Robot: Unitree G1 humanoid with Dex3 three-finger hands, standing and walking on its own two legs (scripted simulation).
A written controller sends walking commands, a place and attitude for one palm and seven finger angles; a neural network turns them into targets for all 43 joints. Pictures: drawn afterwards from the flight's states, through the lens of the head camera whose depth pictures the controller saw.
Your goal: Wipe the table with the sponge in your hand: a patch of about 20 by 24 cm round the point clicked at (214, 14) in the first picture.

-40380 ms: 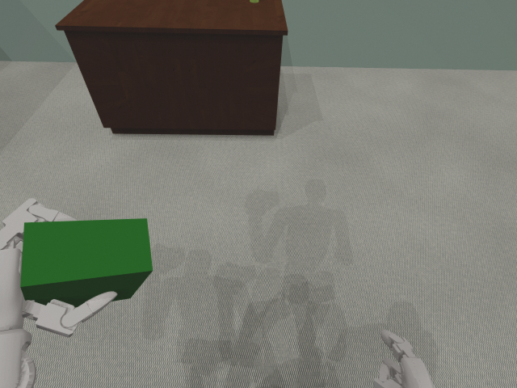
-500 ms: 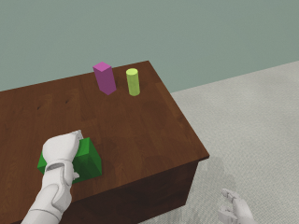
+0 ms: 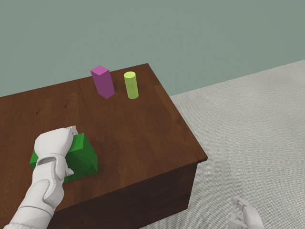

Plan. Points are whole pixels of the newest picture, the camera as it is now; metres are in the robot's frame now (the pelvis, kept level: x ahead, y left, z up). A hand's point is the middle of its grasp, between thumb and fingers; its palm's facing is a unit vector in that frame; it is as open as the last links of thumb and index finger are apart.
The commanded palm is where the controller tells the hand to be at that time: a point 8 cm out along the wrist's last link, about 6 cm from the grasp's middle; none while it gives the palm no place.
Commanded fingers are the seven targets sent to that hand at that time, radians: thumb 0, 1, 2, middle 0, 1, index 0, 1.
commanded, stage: lift the sponge slowly off the table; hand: left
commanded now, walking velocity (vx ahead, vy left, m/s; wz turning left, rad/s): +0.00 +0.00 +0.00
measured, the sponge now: (70, 163) +0.28 +0.29 +0.00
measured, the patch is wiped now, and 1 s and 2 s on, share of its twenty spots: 1.00 1.00 1.00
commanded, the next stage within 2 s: bring the sponge back beside the body in 0.72 s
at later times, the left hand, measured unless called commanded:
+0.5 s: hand (60, 144) +0.29 +0.29 +0.08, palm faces -0.01 -0.09 -1.00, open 10.4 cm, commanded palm +0.27 +0.29 +0.15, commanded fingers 0.00 0.10 1.30 -1.20 -1.60 -1.20 -1.60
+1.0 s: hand (59, 144) +0.28 +0.28 +0.09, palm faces +0.02 -0.09 -1.00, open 10.4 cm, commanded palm +0.25 +0.29 +0.16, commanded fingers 0.00 0.10 1.30 -1.20 -1.60 -1.20 -1.60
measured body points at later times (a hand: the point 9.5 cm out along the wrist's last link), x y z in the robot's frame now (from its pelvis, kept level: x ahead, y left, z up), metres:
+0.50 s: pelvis +0.01 +0.00 +0.00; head +0.01 -0.03 +0.45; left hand +0.29 +0.29 +0.13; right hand +0.23 -0.22 -0.10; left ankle +0.00 +0.10 -0.74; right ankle -0.02 -0.07 -0.74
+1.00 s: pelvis +0.00 +0.01 +0.00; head -0.01 -0.02 +0.45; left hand +0.28 +0.28 +0.15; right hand +0.24 -0.19 -0.09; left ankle +0.00 +0.10 -0.74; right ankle -0.02 -0.07 -0.74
